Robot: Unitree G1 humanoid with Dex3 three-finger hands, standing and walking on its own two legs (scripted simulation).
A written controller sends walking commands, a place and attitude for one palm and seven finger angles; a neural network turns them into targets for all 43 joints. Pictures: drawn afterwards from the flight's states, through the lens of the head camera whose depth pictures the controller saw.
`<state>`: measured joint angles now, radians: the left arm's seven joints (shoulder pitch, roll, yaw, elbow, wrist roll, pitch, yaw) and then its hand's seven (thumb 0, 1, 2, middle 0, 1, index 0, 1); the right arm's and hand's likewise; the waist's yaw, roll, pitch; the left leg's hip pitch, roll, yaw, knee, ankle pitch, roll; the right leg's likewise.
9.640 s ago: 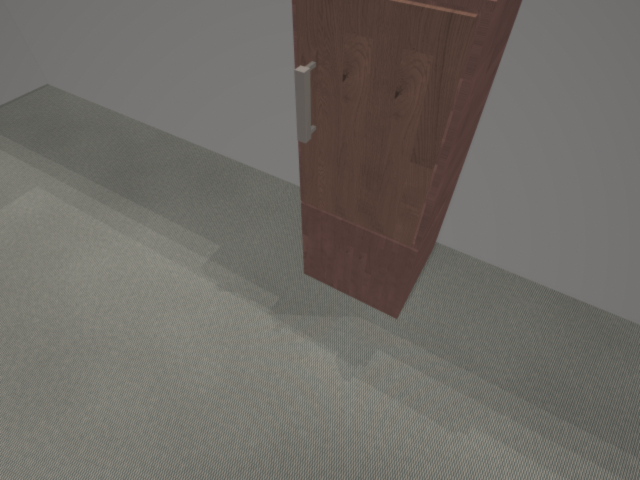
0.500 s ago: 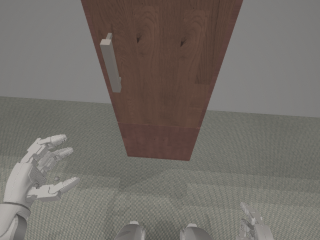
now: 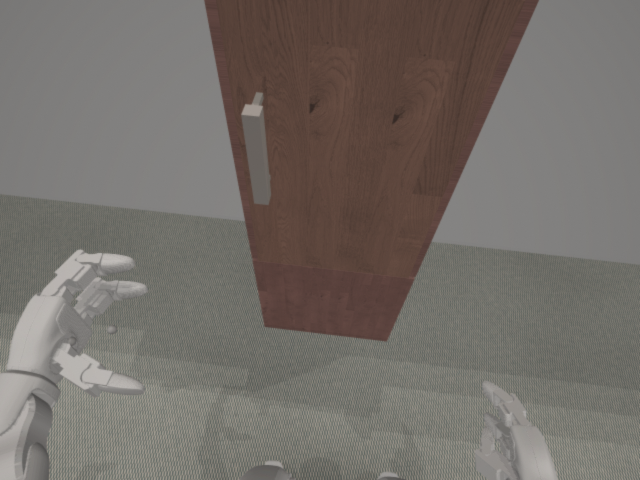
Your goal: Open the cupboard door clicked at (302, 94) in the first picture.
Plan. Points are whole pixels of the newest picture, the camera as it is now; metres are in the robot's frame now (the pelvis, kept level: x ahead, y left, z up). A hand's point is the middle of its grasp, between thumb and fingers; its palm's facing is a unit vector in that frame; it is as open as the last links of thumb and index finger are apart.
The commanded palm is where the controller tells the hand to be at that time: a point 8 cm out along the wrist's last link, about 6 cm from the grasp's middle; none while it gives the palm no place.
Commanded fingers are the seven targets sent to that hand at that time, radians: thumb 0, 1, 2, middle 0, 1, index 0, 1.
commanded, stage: raise the hand with hooked fingers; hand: left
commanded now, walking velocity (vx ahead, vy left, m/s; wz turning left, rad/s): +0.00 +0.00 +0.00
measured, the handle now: (260, 151) +0.57 +0.14 +0.06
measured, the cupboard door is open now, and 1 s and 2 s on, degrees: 0 0 0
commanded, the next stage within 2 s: move the hooked fingers beside the handle in 0.80 s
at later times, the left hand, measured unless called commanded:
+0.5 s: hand (100, 293) +0.29 +0.27 +0.08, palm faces -0.04 -1.00 -0.02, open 14.0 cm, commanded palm +0.26 +0.32 +0.09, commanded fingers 0.00 -0.50 0.30 -0.30 -1.20 -0.30 -1.20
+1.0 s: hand (108, 294) +0.29 +0.26 +0.08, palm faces -0.02 -1.00 -0.02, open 14.0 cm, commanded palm +0.28 +0.31 +0.08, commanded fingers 0.00 -0.50 0.30 -0.30 -1.20 -0.30 -1.20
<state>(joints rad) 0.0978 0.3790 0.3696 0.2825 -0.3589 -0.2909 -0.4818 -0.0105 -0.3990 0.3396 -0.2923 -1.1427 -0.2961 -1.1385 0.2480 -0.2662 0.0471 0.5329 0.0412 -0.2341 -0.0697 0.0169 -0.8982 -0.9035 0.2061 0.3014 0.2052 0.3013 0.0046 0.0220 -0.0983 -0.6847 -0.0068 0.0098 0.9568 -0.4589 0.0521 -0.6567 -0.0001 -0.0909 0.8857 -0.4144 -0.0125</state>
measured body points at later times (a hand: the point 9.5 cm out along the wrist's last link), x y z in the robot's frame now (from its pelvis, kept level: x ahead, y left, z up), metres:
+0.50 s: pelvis +0.00 +0.00 +0.01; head +0.05 +0.01 +0.46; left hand +0.29 +0.33 +0.09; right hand +0.14 -0.25 -0.07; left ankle +0.01 +0.08 -0.69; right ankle +0.01 -0.12 -0.69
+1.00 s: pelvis +0.00 -0.01 +0.01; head +0.04 -0.01 +0.46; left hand +0.29 +0.32 +0.09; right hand +0.16 -0.26 -0.07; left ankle +0.01 +0.08 -0.69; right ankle +0.01 -0.12 -0.69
